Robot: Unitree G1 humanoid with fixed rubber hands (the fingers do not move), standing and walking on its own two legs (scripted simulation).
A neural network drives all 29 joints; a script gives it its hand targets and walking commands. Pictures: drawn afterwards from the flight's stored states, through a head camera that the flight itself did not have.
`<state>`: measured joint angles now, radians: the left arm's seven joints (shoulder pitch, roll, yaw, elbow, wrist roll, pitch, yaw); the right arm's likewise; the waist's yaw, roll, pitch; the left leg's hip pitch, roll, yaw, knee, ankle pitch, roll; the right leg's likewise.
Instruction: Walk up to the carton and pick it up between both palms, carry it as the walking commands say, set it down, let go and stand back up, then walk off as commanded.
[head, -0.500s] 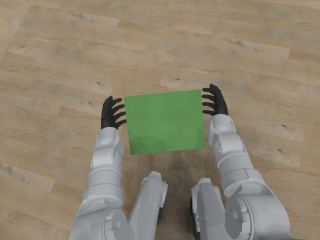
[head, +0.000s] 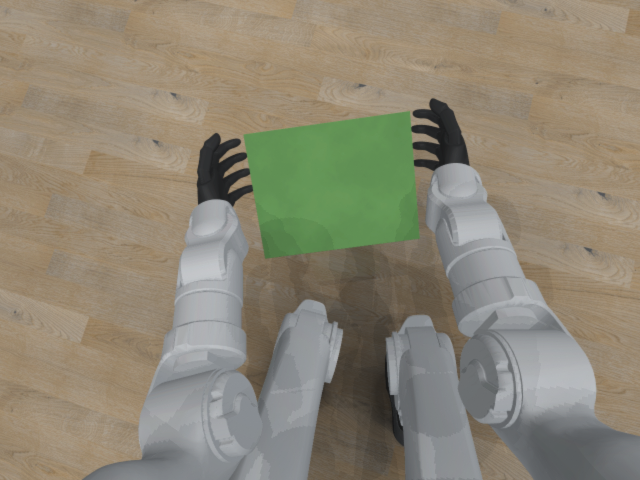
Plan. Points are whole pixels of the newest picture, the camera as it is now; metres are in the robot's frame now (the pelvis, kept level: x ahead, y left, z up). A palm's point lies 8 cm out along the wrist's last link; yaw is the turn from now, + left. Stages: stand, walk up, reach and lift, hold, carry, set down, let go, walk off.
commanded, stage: set down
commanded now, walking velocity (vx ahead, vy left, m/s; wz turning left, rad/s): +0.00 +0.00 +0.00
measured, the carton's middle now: (332, 182) +0.49 +0.07 -0.20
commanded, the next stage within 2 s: none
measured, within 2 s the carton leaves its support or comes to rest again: neither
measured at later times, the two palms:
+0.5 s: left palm (234, 203) +0.44 +0.21 -0.18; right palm (429, 171) +0.51 -0.07 -0.19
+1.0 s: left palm (244, 205) +0.45 +0.22 -0.26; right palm (418, 174) +0.53 -0.06 -0.26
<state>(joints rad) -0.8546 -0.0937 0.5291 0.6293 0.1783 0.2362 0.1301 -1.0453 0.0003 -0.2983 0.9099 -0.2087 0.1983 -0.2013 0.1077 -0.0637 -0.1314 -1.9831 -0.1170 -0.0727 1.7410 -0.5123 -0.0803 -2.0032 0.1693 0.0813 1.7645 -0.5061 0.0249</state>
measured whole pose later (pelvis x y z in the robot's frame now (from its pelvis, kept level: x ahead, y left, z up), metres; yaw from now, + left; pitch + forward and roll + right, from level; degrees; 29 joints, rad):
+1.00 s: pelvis +0.00 +0.00 -0.10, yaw +0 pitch +43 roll +3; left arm -1.10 0.03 0.49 0.76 0.10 0.21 0.11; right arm -1.33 -0.14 -0.22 1.08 -0.10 0.16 -0.19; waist 0.12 -0.07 0.12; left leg -2.27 -0.13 -0.04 2.09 -0.57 -0.09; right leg -2.29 0.19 0.06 2.11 -0.57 0.05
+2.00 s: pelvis +0.00 +0.00 -0.12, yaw +1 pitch +40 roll +3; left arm -1.18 0.11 0.50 0.90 0.11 0.15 0.04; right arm -1.39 -0.18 -0.24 1.16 -0.14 0.13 -0.07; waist 0.11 -0.05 0.19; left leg -2.28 -0.08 -0.01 2.16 -0.58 -0.06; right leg -2.30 0.14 0.03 2.19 -0.59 0.02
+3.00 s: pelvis +0.00 +0.00 -0.13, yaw +2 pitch +39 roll +2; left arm -1.22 0.19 0.33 1.13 -0.07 -0.04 0.08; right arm -1.35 -0.29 -0.03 1.18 0.04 0.02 -0.10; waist 0.12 0.00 0.28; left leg -2.28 -0.05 0.01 2.18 -0.58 -0.03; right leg -2.28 0.09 0.02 2.22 -0.61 0.01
